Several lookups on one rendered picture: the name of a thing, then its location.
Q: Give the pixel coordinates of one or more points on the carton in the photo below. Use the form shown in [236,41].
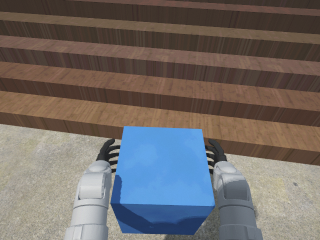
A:
[162,183]

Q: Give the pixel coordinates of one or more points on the left robot forearm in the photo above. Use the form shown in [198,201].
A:
[91,204]

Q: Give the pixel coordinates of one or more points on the robot left hand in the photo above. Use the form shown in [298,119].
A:
[104,153]

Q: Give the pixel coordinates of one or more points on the right robot forearm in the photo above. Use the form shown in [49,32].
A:
[235,205]

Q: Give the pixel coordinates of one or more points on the robot right hand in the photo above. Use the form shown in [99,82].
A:
[218,155]

